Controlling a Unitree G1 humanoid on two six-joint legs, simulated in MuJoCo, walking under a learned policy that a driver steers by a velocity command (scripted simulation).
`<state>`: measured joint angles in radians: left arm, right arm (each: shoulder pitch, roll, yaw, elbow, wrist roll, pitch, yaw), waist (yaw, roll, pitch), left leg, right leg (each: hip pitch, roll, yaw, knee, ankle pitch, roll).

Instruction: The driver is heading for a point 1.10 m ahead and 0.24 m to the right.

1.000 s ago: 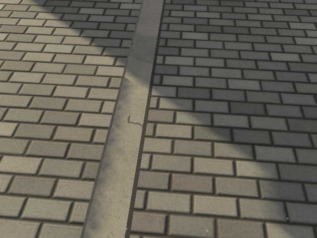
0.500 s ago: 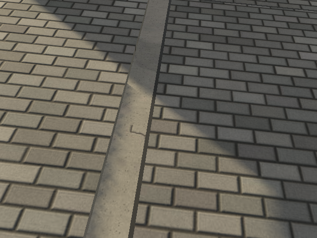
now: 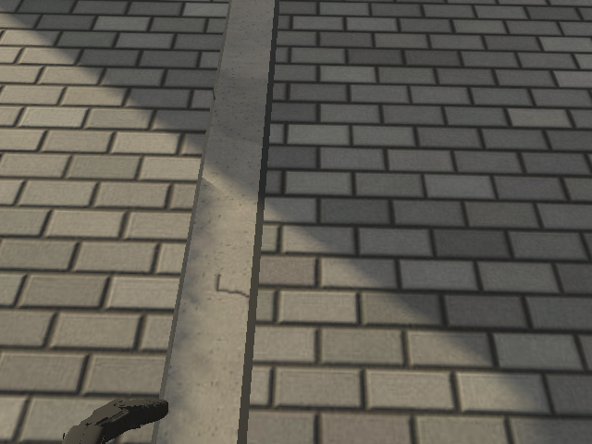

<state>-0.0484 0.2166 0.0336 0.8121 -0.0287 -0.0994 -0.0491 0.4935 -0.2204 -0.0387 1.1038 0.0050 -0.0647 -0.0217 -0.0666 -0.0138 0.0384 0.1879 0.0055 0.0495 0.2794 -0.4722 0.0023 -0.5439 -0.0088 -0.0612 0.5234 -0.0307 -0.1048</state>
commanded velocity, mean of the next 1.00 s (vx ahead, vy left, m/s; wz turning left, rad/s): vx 0.50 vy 0.00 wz -0.06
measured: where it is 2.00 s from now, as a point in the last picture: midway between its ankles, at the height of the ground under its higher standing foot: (328, 209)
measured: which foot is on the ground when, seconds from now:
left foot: down 0.00-0.02, up 0.04-0.52, down 0.54-1.00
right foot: down 0.00-0.54, up 0.56-1.00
